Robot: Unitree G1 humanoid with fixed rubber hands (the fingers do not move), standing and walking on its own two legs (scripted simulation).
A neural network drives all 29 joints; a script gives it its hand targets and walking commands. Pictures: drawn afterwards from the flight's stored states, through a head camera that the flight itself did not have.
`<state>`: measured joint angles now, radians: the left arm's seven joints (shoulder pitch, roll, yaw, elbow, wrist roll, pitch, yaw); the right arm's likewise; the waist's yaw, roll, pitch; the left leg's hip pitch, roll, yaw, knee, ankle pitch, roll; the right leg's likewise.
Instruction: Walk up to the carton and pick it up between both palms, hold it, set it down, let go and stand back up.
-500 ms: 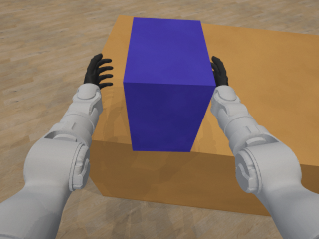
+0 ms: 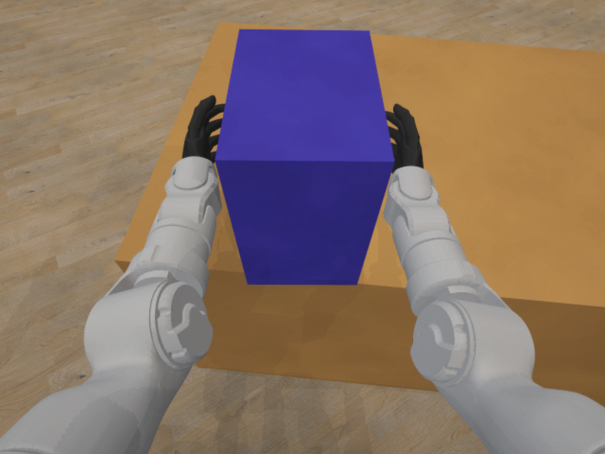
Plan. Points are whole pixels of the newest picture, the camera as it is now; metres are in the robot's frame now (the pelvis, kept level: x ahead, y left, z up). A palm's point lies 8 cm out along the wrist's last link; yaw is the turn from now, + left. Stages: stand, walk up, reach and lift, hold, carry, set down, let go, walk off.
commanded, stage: reach and lift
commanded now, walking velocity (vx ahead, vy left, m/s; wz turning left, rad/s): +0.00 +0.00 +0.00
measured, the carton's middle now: (303, 168) +0.49 +0.00 +0.06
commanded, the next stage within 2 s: none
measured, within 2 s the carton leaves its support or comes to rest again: leaves its support in 2.00 s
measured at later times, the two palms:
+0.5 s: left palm (200, 163) +0.45 +0.14 +0.11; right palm (404, 178) +0.44 -0.13 +0.10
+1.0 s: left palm (200, 163) +0.45 +0.14 +0.11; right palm (403, 179) +0.44 -0.13 +0.10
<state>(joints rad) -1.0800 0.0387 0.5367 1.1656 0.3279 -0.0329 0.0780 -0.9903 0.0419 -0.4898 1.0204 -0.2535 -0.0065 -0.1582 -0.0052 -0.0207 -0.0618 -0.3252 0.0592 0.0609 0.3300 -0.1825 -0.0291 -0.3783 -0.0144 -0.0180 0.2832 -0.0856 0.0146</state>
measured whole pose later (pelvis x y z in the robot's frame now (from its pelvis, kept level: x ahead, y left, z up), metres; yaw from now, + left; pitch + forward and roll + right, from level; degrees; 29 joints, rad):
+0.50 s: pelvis +0.02 +0.01 +0.00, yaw +0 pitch +2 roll -1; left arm -0.89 -0.16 0.58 0.71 0.49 0.14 -0.01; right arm -0.80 0.14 -0.59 0.81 -0.38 -0.10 -0.06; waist -0.01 -0.03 0.08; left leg -0.10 0.05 0.07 0.31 -0.24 -0.02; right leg -0.15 -0.02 -0.02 0.27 -0.14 0.03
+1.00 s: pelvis +0.03 +0.01 +0.00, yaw +0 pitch +3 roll -1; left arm -0.87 -0.16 0.58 0.70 0.49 0.14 -0.01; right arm -0.78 0.14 -0.57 0.81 -0.36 -0.13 -0.07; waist -0.01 -0.03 0.06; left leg -0.11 0.05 0.06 0.29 -0.22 -0.02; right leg -0.17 -0.03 -0.02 0.25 -0.13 0.03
